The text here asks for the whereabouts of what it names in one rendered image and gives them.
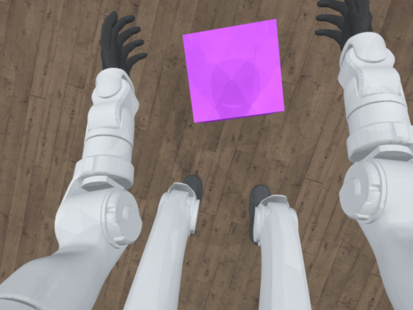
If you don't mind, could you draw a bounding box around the robot right shin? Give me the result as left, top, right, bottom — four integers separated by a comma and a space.
258, 195, 298, 226

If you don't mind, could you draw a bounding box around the left robot upper arm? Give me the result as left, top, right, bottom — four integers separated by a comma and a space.
0, 187, 142, 310

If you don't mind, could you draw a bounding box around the right robot forearm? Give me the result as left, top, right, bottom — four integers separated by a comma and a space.
338, 32, 413, 163

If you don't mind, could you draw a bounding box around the robot right hand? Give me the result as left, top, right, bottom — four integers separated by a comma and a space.
315, 0, 373, 52

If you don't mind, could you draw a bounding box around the robot left hand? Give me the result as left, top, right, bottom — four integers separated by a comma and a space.
100, 11, 147, 77

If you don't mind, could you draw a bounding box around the right robot upper arm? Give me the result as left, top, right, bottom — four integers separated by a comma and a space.
339, 158, 413, 310

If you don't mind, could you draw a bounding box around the carton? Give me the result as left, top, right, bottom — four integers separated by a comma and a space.
183, 19, 285, 123

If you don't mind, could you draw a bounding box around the robot right thigh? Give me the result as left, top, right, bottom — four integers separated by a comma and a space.
254, 202, 312, 310

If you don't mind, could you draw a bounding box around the left robot forearm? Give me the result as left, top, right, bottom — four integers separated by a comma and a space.
55, 68, 139, 235

